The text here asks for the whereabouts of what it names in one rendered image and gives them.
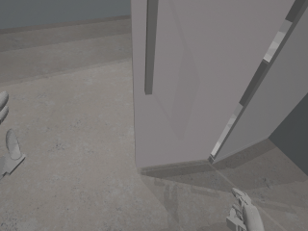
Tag left robot hand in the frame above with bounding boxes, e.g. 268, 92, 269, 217
0, 91, 26, 180

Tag fridge door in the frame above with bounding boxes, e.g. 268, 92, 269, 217
130, 0, 295, 167

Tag right robot hand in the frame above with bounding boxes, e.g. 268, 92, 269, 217
226, 188, 265, 231

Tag handle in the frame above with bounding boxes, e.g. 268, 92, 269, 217
144, 0, 159, 95

